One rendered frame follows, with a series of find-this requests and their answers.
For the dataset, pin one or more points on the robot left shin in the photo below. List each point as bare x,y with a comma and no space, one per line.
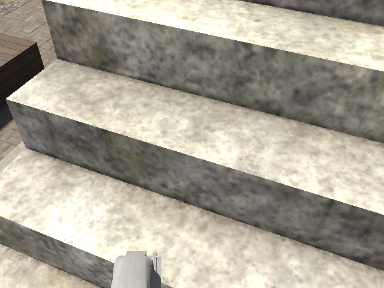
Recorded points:
116,260

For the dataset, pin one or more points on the robot left thigh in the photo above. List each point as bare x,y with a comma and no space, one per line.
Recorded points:
137,270

